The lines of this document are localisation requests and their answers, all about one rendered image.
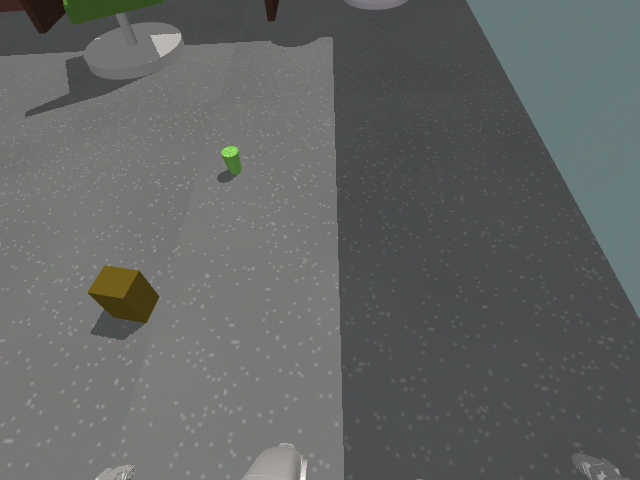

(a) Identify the office chair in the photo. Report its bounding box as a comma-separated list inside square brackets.
[63, 0, 185, 80]

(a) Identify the right robot hand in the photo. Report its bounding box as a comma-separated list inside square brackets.
[571, 453, 631, 480]

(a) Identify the left robot hand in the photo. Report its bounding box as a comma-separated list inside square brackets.
[95, 464, 136, 480]

